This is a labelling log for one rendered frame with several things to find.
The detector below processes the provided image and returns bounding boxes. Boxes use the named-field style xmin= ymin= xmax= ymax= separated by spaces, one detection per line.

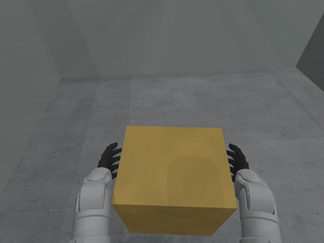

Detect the robot right forearm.
xmin=234 ymin=169 xmax=282 ymax=243

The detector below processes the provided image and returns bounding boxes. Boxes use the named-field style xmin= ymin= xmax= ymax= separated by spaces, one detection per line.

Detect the robot left hand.
xmin=98 ymin=142 xmax=122 ymax=179

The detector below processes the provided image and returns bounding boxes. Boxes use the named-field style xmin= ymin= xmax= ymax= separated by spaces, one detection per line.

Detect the carton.
xmin=111 ymin=126 xmax=238 ymax=236

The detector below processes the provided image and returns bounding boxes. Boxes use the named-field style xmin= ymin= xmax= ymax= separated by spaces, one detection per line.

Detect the robot right hand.
xmin=226 ymin=144 xmax=249 ymax=182

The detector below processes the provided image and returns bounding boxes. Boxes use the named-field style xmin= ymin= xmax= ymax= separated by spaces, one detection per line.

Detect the robot left forearm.
xmin=68 ymin=167 xmax=112 ymax=243

